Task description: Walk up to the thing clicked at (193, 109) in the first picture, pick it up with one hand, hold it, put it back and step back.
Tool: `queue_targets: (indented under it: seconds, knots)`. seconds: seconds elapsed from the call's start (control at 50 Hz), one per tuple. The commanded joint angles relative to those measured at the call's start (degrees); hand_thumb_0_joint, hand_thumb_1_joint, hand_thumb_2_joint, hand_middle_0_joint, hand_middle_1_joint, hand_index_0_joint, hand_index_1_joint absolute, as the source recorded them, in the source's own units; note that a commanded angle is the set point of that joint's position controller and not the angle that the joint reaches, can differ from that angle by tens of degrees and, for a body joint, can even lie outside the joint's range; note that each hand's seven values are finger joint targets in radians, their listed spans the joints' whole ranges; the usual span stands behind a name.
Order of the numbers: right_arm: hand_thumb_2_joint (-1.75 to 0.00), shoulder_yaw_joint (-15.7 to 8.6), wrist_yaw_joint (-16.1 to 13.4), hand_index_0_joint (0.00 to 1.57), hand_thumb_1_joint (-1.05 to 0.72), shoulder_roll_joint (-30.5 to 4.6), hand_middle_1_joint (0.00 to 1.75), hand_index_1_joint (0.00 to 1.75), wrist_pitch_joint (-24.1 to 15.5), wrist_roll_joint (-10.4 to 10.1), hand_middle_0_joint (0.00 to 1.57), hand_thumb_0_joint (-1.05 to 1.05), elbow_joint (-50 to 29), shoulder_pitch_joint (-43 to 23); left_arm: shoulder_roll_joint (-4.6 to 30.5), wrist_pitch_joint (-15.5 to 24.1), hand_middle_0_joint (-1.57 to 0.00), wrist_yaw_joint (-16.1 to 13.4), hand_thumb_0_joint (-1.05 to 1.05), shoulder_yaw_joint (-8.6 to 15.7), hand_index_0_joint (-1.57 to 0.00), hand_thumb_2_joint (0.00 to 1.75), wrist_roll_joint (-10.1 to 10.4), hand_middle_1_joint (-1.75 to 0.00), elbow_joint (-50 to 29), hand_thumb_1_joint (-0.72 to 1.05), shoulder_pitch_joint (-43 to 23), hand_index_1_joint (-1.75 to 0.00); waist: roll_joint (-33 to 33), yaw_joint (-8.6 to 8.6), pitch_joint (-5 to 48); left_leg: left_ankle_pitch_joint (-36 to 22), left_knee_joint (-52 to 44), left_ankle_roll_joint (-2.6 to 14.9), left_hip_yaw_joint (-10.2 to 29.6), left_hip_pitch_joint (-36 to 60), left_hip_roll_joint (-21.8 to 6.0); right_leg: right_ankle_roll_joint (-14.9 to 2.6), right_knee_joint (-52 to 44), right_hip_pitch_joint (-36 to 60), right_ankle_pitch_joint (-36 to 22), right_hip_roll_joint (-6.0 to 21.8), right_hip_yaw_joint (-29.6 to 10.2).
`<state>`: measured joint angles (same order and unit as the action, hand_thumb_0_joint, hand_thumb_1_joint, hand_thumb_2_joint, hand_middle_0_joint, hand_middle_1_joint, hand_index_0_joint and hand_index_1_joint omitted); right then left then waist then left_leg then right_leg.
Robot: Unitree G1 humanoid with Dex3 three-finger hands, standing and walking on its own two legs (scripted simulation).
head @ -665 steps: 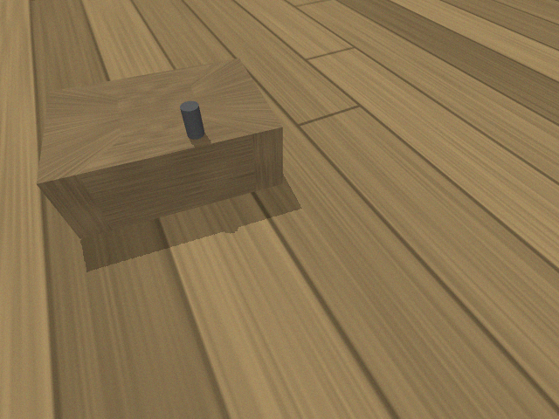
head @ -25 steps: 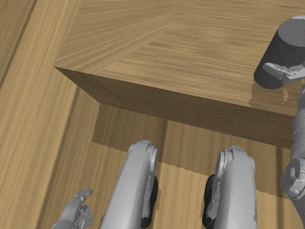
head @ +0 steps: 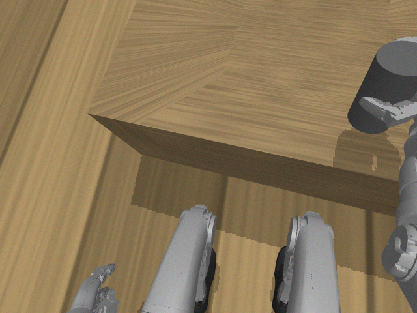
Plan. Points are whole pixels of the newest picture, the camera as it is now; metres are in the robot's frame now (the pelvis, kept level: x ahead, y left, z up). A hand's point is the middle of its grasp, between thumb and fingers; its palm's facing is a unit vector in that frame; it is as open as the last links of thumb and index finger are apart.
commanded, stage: settle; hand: right
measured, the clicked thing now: (384, 92) +0.50 -0.24 +0.00
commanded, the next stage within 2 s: lift in 0.66 s
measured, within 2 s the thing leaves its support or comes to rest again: neither
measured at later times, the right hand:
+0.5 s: hand (410, 71) +0.51 -0.25 +0.05, palm faces +0.19 +0.98 -0.02, open 11.3 cm
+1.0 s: hand out of the picture +0.49 -0.25 +0.07, palm faces +0.19 +0.98 -0.02, open 11.3 cm
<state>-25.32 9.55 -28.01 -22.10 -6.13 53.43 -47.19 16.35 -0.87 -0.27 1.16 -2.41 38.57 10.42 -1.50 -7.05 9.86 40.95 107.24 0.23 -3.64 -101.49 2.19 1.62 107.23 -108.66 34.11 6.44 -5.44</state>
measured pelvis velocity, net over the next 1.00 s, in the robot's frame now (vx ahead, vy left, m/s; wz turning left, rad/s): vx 0.01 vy -0.01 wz -0.02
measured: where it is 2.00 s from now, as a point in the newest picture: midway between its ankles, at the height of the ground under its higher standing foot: (241, 292)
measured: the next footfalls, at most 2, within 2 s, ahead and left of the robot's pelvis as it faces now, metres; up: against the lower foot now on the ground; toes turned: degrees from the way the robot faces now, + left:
none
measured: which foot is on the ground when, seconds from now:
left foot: down 0.00-1.00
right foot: down 0.00-1.00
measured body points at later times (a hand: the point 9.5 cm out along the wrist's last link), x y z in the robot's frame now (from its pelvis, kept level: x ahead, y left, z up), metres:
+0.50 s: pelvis +0.01 -0.01 +0.04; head +0.21 -0.04 +0.44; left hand +0.11 +0.27 -0.08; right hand +0.49 -0.30 +0.05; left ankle +0.06 +0.12 -0.46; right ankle +0.09 -0.14 -0.46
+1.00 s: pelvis +0.01 -0.01 +0.06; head +0.19 -0.05 +0.47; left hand +0.12 +0.26 -0.06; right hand +0.47 -0.30 +0.07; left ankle +0.06 +0.12 -0.46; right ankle +0.09 -0.14 -0.46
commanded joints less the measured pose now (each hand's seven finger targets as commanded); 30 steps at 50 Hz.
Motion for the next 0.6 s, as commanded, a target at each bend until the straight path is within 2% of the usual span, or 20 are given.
queue_targets:
  seconds: [0.0, 0.04, 0.06, 0.08, 0.12, 0.14, 0.16, 0.22, 0.26, 0.28, 0.3, 0.34, 0.36, 0.38, 0.42, 0.46, 0.52, 0.54, 0.56, 0.58]
  knots:
    - [-1.34, -1.7, 1.1, 1.42, -0.06, -12.9, 1.5, 1.5, -4.5, -1.3, 1.36, 0.0, -10.4, -19.9, 10.9, 0.9, -0.19, -0.4, 0.0, 4.1, -0.19, 0.89, -0.1, -0.29, -2.5, 0.89, 8.9, -0.29, -7.3, -0.76, 35.4, -17.5, -16.8, 1.62, 0.3, 15.6, 1.1, -3.75, -11.0, 32.3, -11.0, -2.2, 1.4]
    - [-1.35, -3.5, 0.7, 1.43, -0.05, -16.3, 1.51, 1.51, -5.2, -1.0, 1.36, 0.0, -15.1, -22.9, 11.2, 0.9, -0.19, -0.4, 0.0, 4.3, -0.19, 0.9, -0.1, -0.29, -3.2, 0.89, 9.2, -0.29, -9.2, 0.19, 38.1, -16.9, -17.2, 1.9, 0.3, 15.7, 1.2, -3.6, -12.3, 35.4, -11.5, -2.1, 1.2]
    - [-1.34, -3.0, 0.6, 1.42, -0.07, -15.7, 1.51, 1.51, -5.5, -0.9, 1.36, 0.0, -14.7, -23.3, 11.0, 0.8, -0.19, -0.2, 0.0, 4.2, -0.19, 0.89, -0.1, -0.29, -3.3, 0.89, 9.0, -0.29, -9.6, 0.02, 38.1, -16.4, -17.5, 1.95, 0.3, 15.7, 1.1, -3.51, -12.7, 36.1, -11.2, -2.1, 1.2]
    - [-1.34, -2.7, 0.7, 1.43, -0.06, -14.3, 1.51, 1.51, -5.5, -0.9, 1.37, 0.0, -14.2, -22.6, 10.1, 0.7, -0.19, -0.1, 0.0, 3.7, -0.19, 0.89, -0.1, -0.29, -3.3, 0.9, 9.5, -0.28, -8.6, -0.59, 38.1, -18.8, -17.4, 1.73, 0.1, 16.6, 1.1, -3.63, -12.2, 36.6, -13.5, -2.0, 1.1]
    - [-1.35, -2.0, 1.0, 1.42, -0.05, -13.0, 1.51, 1.51, -5.5, -1.2, 1.36, 0.0, -12.0, -20.7, 11.3, 0.9, -0.19, -0.1, 0.0, 4.6, -0.19, 0.89, -0.2, -0.29, -3.0, 0.89, 9.2, -0.29, -8.6, -1.04, 36.7, -17.9, -18.0, 1.74, 0.1, 16.1, 1.1, -3.66, -12.8, 36.3, -12.6, -2.1, 1.0]
    - [-1.35, -2.8, 0.8, 1.42, -0.05, -13.7, 1.51, 1.51, -5.7, -1.0, 1.36, 0.0, -12.6, -20.7, 11.3, 0.9, -0.19, -0.1, 0.0, 4.5, -0.19, 0.89, -0.2, -0.29, -3.1, 0.9, 9.6, -0.29, -8.2, -0.7, 37.0, -18.8, -18.2, 1.67, 0.1, 17.2, 1.1, -3.66, -13.1, 36.4, -13.4, -2.1, 0.9]
    - [-1.35, -3.9, 0.4, 1.42, -0.07, -16.1, 1.51, 1.51, -6.2, -0.8, 1.36, 0.0, -15.8, -22.3, 11.1, 0.8, -0.19, -0.1, 0.0, 4.4, -0.19, 0.89, -0.3, -0.29, -3.5, 0.9, 9.6, -0.29, -9.0, 0.08, 39.1, -19.2, -18.7, 1.66, 0.4, 18.2, 1.1, -3.68, -13.3, 37.8, -14.0, -2.1, 1.1]
    - [-1.36, -2.2, 0.4, 1.42, -0.04, -13.5, 1.52, 1.52, -6.3, -0.9, 1.36, 0.0, -15.7, -22.3, 11.2, 0.7, -0.19, 0.2, 0.0, 4.5, -0.19, 0.89, -0.3, -0.29, -3.6, 0.9, 9.4, -0.28, -10.6, -0.55, 39.9, -19.2, -18.6, 1.8, -0.1, 17.6, 1.0, -3.35, -14.5, 41.2, -15.4, -2.2, 0.5]
    - [-1.35, -2.9, 0.0, 1.43, -0.06, -14.7, 1.52, 1.52, -6.6, -0.7, 1.37, 0.0, -15.7, -22.6, 11.1, 0.6, -0.19, 0.2, 0.0, 4.4, -0.19, 0.89, -0.3, -0.29, -3.3, 0.9, 9.6, -0.29, -11.0, -0.4, 39.4, -19.4, -18.8, 1.87, -0.2, 17.2, 1.1, -3.34, -14.6, 41.9, -16.2, -2.1, 0.5]
    - [-1.35, -2.4, 0.0, 1.41, -0.05, -13.2, 1.51, 1.51, -6.5, -0.8, 1.35, 0.0, -14.9, -21.3, 11.0, 0.6, -0.19, 0.2, 0.0, 4.5, -0.19, 0.89, -0.3, -0.29, -3.4, 0.9, 9.8, -0.28, -9.9, -0.57, 39.5, -20.1, -19.3, 1.76, -0.1, 18.2, 1.0, -3.37, -14.9, 42.2, -16.7, -2.1, 0.5]
    - [-1.35, -2.3, 0.0, 1.41, -0.06, -13.5, 1.51, 1.51, -6.6, -0.7, 1.36, 0.0, -15.3, -22.1, 11.0, 0.6, -0.19, 0.3, 0.0, 4.4, -0.19, 0.88, -0.2, -0.29, -3.5, 0.9, 9.5, -0.28, -10.2, -0.37, 38.9, -18.2, -19.5, 1.89, -0.3, 17.1, 1.1, -3.24, -15.7, 42.1, -15.0, -2.2, 0.4]
    - [-1.36, -1.3, 0.0, 1.41, -0.05, -11.8, 1.52, 1.52, -6.6, -0.7, 1.36, 0.0, -13.8, -21.5, 10.9, 0.7, -0.19, 0.3, 0.0, 4.2, -0.19, 0.89, -0.3, -0.29, -3.2, 0.9, 9.6, -0.29, -10.0, -1.03, 38.2, -18.4, -20.0, 1.85, -0.3, 17.2, 1.0, -3.22, -16.0, 42.8, -15.1, -2.2, 0.2]
    - [-1.35, -2.4, -0.1, 1.41, -0.07, -13.3, 1.52, 1.52, -7.0, -1.0, 1.36, 0.0, -15.9, -22.3, 10.9, 0.7, -0.19, 0.2, 0.0, 4.3, -0.19, 0.89, -0.3, -0.29, -3.4, 0.9, 9.4, -0.28, -9.5, -0.45, 38.8, -18.7, -20.7, 1.74, -0.1, 18.3, 1.0, -3.45, -15.8, 42.7, -15.0, -2.2, 0.5]
    - [-1.36, -1.6, 0.0, 1.41, -0.05, -12.0, 1.52, 1.52, -6.7, -0.8, 1.34, 0.0, -14.1, -21.2, 10.8, 0.8, -0.19, 0.3, 0.0, 4.3, -0.19, 0.89, -0.2, -0.29, -3.3, 0.9, 9.6, -0.28, -9.0, -1.2, 38.7, -19.2, -20.7, 1.65, -0.2, 18.5, 0.9, -3.42, -15.9, 42.9, -15.4, -2.3, 0.5]
    - [-1.37, -0.7, 0.3, 1.41, -0.07, -10.4, 1.52, 1.52, -6.6, -1.1, 1.35, 0.0, -12.6, -19.3, 10.7, 0.9, -0.19, 0.3, 0.0, 4.2, -0.19, 0.88, -0.3, -0.29, -3.3, 0.91, 9.2, -0.28, -8.0, -1.13, 37.6, -20.5, -21.2, 1.49, 0.1, 19.6, 0.8, -3.65, -15.6, 42.2, -16.2, -2.4, 0.8]
    - [-1.38, -2.3, -0.2, 1.41, -0.07, -13.4, 1.54, 1.54, -7.1, -0.7, 1.36, 0.0, -15.5, -21.5, 10.6, 0.9, -0.19, 0.3, 0.0, 4.2, -0.19, 0.89, -0.3, -0.29, -3.3, 0.9, 9.8, -0.28, -8.7, -0.43, 39.7, -21.2, -21.4, 1.52, 0.3, 20.5, 0.9, -3.62, -15.9, 43.3, -17.4, -2.3, 0.9]
    - [-1.39, -1.3, -0.1, 1.41, -0.1, -10.7, 1.54, 1.54, -6.9, -0.9, 1.35, 0.0, -13.1, -19.3, 10.1, 0.9, -0.19, 0.4, 0.0, 4.1, -0.19, 0.88, -0.3, -0.29, -3.3, 0.91, 9.5, -0.28, -6.5, -1.01, 38.3, -21.7, -22.3, 1.21, 0.4, 21.7, 1.0, -3.8, -16.1, 42.1, -16.8, -2.5, 1.2]
    - [-1.38, -0.7, 0.0, 1.41, -0.12, -9.6, 1.53, 1.53, -6.9, -1.0, 1.35, 0.0, -12.0, -18.7, 10.1, 1.0, -0.19, 0.4, 0.0, 4.0, -0.19, 0.89, -0.3, -0.29, -3.2, 0.91, 9.0, -0.28, -7.4, -1.09, 36.1, -20.6, -22.1, 1.44, 0.2, 20.4, 0.9, -3.66, -16.6, 41.6, -15.9, -2.5, 1.1]
    - [-1.4, -0.8, -0.1, 1.4, -0.1, -9.8, 1.54, 1.54, -7.0, -0.9, 1.35, 0.0, -12.3, -19.0, 10.0, 1.1, -0.19, 0.4, 0.0, 4.0, -0.19, 0.89, -0.3, -0.29, -3.3, 0.91, 9.1, -0.28, -7.6, -1.05, 35.9, -20.6, -22.3, 1.47, 0.4, 20.5, 0.9, -3.65, -16.7, 41.7, -16.0, -2.5, 1.1]
    - [-1.39, -1.8, -0.2, 1.4, -0.09, -11.8, 1.54, 1.54, -7.5, -0.8, 1.34, 0.0, -14.2, -19.4, 10.4, 1.0, -0.19, 0.5, 0.0, 4.1, -0.19, 0.88, -0.4, -0.29, -3.6, 0.91, 8.9, -0.28, -8.3, -0.18, 37.6, -20.1, -22.1, 1.6, 0.3, 20.0, 1.0, -3.6, -17.0, 43.3, -16.2, -2.4, 0.8]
